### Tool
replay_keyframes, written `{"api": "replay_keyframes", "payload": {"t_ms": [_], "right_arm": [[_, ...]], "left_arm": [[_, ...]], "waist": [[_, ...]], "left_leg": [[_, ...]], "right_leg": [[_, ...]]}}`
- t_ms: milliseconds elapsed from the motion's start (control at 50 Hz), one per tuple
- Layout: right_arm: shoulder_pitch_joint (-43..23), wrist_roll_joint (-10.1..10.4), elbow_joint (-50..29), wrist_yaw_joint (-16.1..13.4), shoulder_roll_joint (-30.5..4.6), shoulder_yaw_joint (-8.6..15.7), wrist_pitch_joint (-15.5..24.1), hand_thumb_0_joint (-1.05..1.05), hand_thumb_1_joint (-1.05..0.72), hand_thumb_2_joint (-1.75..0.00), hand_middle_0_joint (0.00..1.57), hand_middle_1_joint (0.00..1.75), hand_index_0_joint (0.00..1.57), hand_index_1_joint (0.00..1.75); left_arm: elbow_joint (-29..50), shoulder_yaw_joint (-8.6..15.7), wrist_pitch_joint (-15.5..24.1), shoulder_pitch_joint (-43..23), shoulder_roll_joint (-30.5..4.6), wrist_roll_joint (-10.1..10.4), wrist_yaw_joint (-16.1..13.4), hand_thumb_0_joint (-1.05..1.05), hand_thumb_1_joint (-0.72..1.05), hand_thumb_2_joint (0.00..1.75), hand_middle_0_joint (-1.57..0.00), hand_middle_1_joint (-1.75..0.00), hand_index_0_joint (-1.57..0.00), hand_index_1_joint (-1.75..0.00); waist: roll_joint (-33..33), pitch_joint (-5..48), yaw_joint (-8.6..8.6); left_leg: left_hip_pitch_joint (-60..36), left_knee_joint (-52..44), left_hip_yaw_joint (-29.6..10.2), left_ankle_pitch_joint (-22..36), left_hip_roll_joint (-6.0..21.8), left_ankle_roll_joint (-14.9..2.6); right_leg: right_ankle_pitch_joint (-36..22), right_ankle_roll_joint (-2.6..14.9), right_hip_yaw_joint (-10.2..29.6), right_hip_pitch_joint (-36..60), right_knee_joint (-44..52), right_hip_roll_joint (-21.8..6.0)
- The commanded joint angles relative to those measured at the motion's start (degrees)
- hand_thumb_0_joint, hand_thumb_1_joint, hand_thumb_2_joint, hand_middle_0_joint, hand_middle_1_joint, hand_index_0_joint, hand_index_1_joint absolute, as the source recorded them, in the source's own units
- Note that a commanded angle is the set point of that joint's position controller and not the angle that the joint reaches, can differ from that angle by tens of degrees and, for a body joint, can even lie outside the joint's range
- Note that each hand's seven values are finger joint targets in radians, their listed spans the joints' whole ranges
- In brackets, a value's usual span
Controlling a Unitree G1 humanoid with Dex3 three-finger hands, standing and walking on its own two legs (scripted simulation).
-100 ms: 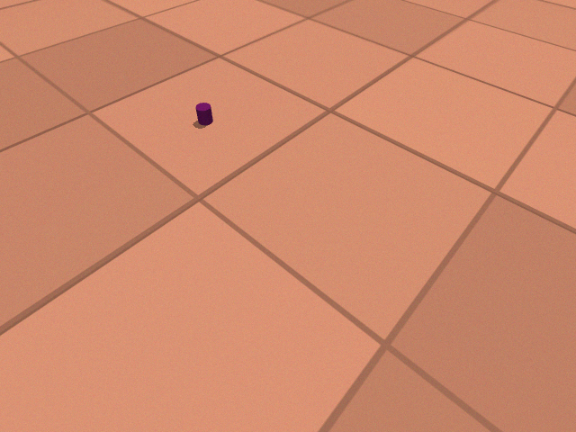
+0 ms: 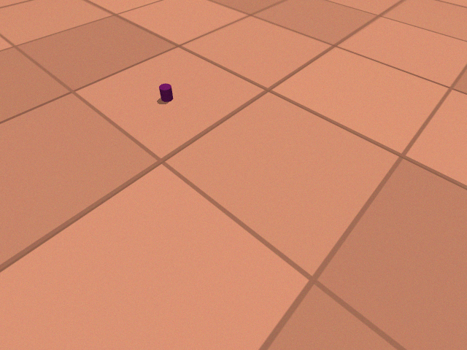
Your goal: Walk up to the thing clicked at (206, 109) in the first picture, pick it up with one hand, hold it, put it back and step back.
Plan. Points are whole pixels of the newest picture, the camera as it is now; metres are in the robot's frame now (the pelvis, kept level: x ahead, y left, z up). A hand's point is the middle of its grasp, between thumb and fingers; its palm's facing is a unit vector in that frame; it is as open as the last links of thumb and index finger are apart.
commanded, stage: stand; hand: left
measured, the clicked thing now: (166, 91) +1.89 +0.51 -0.73
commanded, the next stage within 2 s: walk up in 1.02 s
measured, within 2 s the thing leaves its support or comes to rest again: neither
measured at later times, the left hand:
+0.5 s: hand out of the picture +0.08 +0.25 -0.16, palm faces -0.02 -0.94 -0.33, open 7.4 cm
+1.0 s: hand out of the picture +0.07 +0.26 -0.16, palm faces -0.02 -0.94 -0.33, open 7.4 cm
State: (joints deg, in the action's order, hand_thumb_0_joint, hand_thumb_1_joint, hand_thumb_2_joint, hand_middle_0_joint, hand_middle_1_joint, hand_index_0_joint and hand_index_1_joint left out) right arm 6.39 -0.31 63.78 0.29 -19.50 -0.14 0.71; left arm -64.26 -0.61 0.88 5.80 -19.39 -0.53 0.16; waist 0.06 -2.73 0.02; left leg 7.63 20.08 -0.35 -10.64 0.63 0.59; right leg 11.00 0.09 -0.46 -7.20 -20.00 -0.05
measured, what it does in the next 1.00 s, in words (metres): stands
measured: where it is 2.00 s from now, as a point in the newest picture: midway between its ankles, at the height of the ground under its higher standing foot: (204, 311)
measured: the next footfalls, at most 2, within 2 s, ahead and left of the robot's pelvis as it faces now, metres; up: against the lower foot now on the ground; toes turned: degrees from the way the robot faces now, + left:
left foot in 1.38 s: +0.20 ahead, +0.23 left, +0.00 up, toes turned +11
right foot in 1.84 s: +0.54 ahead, +0.00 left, +0.00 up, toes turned +3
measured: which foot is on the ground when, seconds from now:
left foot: down 0.00-1.00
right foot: down 0.00-1.00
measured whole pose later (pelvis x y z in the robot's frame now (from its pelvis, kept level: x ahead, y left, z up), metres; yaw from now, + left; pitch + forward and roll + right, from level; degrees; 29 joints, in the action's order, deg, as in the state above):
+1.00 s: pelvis +0.01 +0.01 +0.00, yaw +0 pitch -2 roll +0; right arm 7.0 -0.3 64.0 0.2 -19.5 -0.4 0.6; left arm -64.5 -0.2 0.6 7.0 -19.8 -0.6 0.2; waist -0.2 -2.7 0.2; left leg 6.6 18.7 -0.4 -10.4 -0.2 -0.1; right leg 10.6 -0.7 -0.5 -5.9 -18.3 -0.9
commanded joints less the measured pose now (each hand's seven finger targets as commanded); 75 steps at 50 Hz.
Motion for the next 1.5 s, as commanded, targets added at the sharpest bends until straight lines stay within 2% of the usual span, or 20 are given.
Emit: {"api": "replay_keyframes", "payload": {"t_ms": [0,740,980,1000,1020,1060,1080,1100,1120,1140,1180,1240,1320,1360,1380,1400,1420,1440,1460,1480], "right_arm": [[-2.3,-0.1,-3.3,-0.8,-12.1,2.1,1.3,0.0,-0.9,-0.9,0.2,0.3,0.2,0.3],[-2.0,-0.2,-2.9,-0.9,-12.3,2.0,1.1,0.0,-0.9,-0.9,0.2,0.3,0.2,0.3],[-1.9,-0.1,-2.9,-0.9,-12.7,2.0,1.3,0.0,-0.9,-0.9,0.2,0.3,0.2,0.3],[1.5,-0.9,-6.1,1.2,-18.4,6.3,2.2,0.0,-0.9,-0.9,0.2,0.3,0.2,0.3],[-0.8,-1.4,-6.7,2.1,-19.0,6.7,2.0,0.0,-0.9,-0.9,0.2,0.3,0.2,0.3],[-5.7,-1.6,-9.5,2.9,-17.2,6.5,2.0,0.0,-0.9,-0.9,0.2,0.3,0.2,0.3],[-8.5,-1.8,-11.2,3.2,-14.7,6.3,2.2,0.0,-0.9,-0.9,0.2,0.3,0.2,0.3],[-11.1,-1.8,-12.8,3.2,-12.7,6.0,2.5,0.0,-0.9,-0.9,0.2,0.3,0.2,0.3],[-10.8,-1.9,-13.3,3.1,-12.9,6.1,2.8,0.0,-0.9,-0.9,0.2,0.3,0.2,0.3],[-9.1,-1.6,-13.1,3.3,-14.4,6.5,3.0,0.0,-0.9,-0.9,0.2,0.3,0.2,0.3],[-5.6,-1.2,-12.2,4.5,-15.9,7.2,3.1,0.0,-0.9,-0.9,0.2,0.3,0.2,0.3],[-1.8,-0.9,-11.9,5.7,-15.9,7.8,2.6,0.0,-0.9,-0.9,0.2,0.3,0.2,0.3],[6.1,-1.0,-9.7,5.6,-15.6,9.1,2.6,0.0,-0.9,-0.9,0.2,0.3,0.2,0.3],[15.8,-1.5,-6.9,4.4,-18.3,10.7,2.8,0.0,-0.9,-0.9,0.2,0.3,0.2,0.3],[24.3,-2.0,-5.5,3.3,-22.6,12.0,3.0,0.0,-0.9,-0.9,0.2,0.3,0.2,0.3],[20.7,-1.8,-8.4,3.0,-28.3,12.1,3.7,0.0,-0.9,-0.9,0.2,0.3,0.2,0.3],[13.8,0.3,-11.0,3.3,-29.3,12.1,3.6,0.0,-0.9,-0.9,0.2,0.3,0.2,0.3],[10.8,0.4,-11.9,2.9,-27.9,11.8,3.7,0.0,-0.9,-0.9,0.2,0.3,0.2,0.3],[8.8,0.3,-12.6,2.5,-24.7,10.6,4.4,0.0,-0.9,-0.9,0.2,0.3,0.2,0.3],[7.3,0.1,-13.4,2.3,-22.1,9.3,4.9,0.0,-0.9,-0.9,0.2,0.3,0.2,0.3]], "left_arm": [[3.3,2.6,1.2,-2.0,-12.3,-0.1,-0.7,0.0,0.9,0.9,-0.2,-0.3,-0.2,-0.3],[3.0,2.9,0.8,-1.1,-12.4,-0.1,-0.6,0.0,0.9,0.9,-0.2,-0.3,-0.2,-0.3],[3.3,2.7,0.9,-0.8,-12.2,0.0,-0.6,0.0,0.9,0.9,-0.2,-0.3,-0.2,-0.3],[6.3,7.1,2.2,2.2,-20.0,-0.7,1.4,0.0,0.9,0.9,-0.2,-0.3,-0.2,-0.3],[6.2,7.2,2.5,3.1,-18.9,-1.3,1.9,0.0,0.9,0.9,-0.2,-0.3,-0.2,-0.3],[7.1,7.8,2.8,5.0,-18.7,-1.7,2.5,0.0,0.9,0.9,-0.2,-0.3,-0.2,-0.3],[6.5,8.4,3.3,8.6,-19.5,-1.6,2.4,0.0,0.9,0.9,-0.2,-0.3,-0.2,-0.3],[6.3,9.2,3.7,11.2,-21.5,-1.9,2.0,0.0,0.9,0.9,-0.2,-0.3,-0.2,-0.3],[7.7,9.3,4.3,10.3,-22.9,-2.0,1.7,0.0,0.9,0.9,-0.2,-0.3,-0.2,-0.3],[8.8,9.6,4.4,8.9,-23.2,-1.8,1.6,0.0,0.9,0.9,-0.2,-0.3,-0.2,-0.3],[10.1,9.1,4.7,6.3,-21.2,-1.8,1.7,0.0,0.9,0.9,-0.2,-0.3,-0.2,-0.3],[12.7,8.9,4.6,0.1,-22.7,-1.9,2.3,0.0,0.9,0.9,-0.2,-0.3,-0.2,-0.3],[13.1,8.2,4.0,-1.4,-21.8,-1.2,3.2,0.0,0.9,0.9,-0.2,-0.3,-0.2,-0.3],[12.5,6.9,3.4,1.7,-17.9,-1.5,3.4,0.0,0.9,0.9,-0.2,-0.3,-0.2,-0.3],[13.2,5.5,3.3,3.2,-13.5,-1.6,3.7,0.0,0.9,0.9,-0.2,-0.3,-0.2,-0.3],[14.8,5.0,3.3,3.0,-13.2,-0.4,3.4,0.0,0.9,0.9,-0.2,-0.3,-0.2,-0.3],[14.8,5.8,3.2,1.3,-19.3,-0.9,2.9,0.0,0.9,0.9,-0.2,-0.3,-0.2,-0.3],[14.4,5.6,3.7,0.7,-20.8,-0.7,2.8,0.0,0.9,0.9,-0.2,-0.3,-0.2,-0.3],[12.4,6.0,3.9,2.3,-21.1,0.1,2.8,0.0,0.9,0.9,-0.2,-0.3,-0.2,-0.3],[11.2,6.2,4.0,4.6,-20.7,0.6,3.2,0.0,0.9,0.9,-0.2,-0.3,-0.2,-0.3]], "waist": [[0.2,4.5,0.08],[0.7,2.5,0.1],[0.8,3.8,0.16],[0.8,9.7,0.73],[3.2,4.9,2.12],[1.7,-1.3,4.4],[-3.1,-2.9,6.53],[-10.9,-3.3,9.05],[-7.6,-3.0,8.56],[-5.8,-2.7,7.19],[-4.5,-0.4,4.5],[-10.9,-1.6,1.16],[-4.9,-1.9,-3.5],[5.6,3.7,-8.08],[19.4,5.9,-11.57],[22.5,4.7,-9.44],[14.9,0.5,-7.13],[10.2,-1.2,-5.3],[4.5,-2.0,-3.17],[4.3,-1.9,-1.81]], "left_leg": [[-1.4,-2.7,-5.3,8.5,6.6,-2.06],[-0.3,-4.3,-5.7,5.3,6.3,-2.02],[-1.3,-4.1,-5.7,8.2,6.7,-2.13],[2.5,0.2,-8.8,-24.8,4.9,-6.78],[9.8,0.3,-11.1,-32.1,5.9,-7.63],[21.2,4.3,-9.1,-28.6,4.7,-5.93],[29.6,11.4,-4.6,-21.0,2.0,-3.64],[37.5,25.4,0.8,-14.3,0.3,-2.28],[39.7,28.3,-3.3,-15.7,3.5,-1.6],[37.9,27.7,-4.5,-15.8,5.1,-1.52],[32.0,26.2,-4.2,-15.1,5.6,-1.52],[20.8,19.5,-1.0,-11.8,6.0,-1.18],[-1.7,12.8,6.1,2.9,2.3,-0.44],[-18.9,13.7,6.6,-4.5,-0.7,-3.06],[-23.2,4.6,-7.4,-22.0,6.4,-6.12],[-16.6,-11.8,-39.7,-43.3,20.0,-11.22],[-8.6,-14.9,-45.7,-45.0,24.9,-16.32],[-6.3,-13.9,-43.9,-40.2,25.2,-17.53],[-5.2,-9.5,-30.9,-28.4,20.4,-14.73],[-2.6,-8.4,-23.8,-23.0,17.5,-13.23]], "right_leg": [[-8.6,1.35,5.4,1.1,3.3,-7.2],[-5.3,1.27,4.9,1.2,4.9,-7.3],[-7.4,1.17,5.0,2.1,4.3,-7.6],[21.4,3.18,2.2,4.8,-3.5,-4.5],[27.9,4.09,4.2,0.8,-5.9,-5.7],[32.7,6.15,9.4,0.7,-2.0,-8.8],[34.5,8.56,15.2,7.3,4.1,-12.9],[32.1,12.88,25.2,13.7,12.6,-22.4],[26.8,15.67,29.0,15.3,14.8,-27.4],[24.9,16.08,28.2,15.4,14.8,-27.4],[26.4,13.06,18.7,13.9,13.5,-20.6],[24.4,10.35,8.4,3.3,12.3,-16.8],[23.4,7.91,-2.1,-15.2,3.5,-12.7],[16.1,6.68,-7.6,-25.3,-17.5,-8.4],[19.8,5.08,-9.0,-31.7,-38.6,-2.9],[22.5,3.84,-1.5,-38.5,-48.7,2.0],[20.3,3.99,4.0,-34.7,-50.7,-3.0],[17.1,3.76,5.0,-35.4,-50.9,-5.6],[11.5,3.25,6.8,-33.5,-48.4,-7.1],[9.4,2.8,6.0,-31.1,-45.4,-8.1]]}}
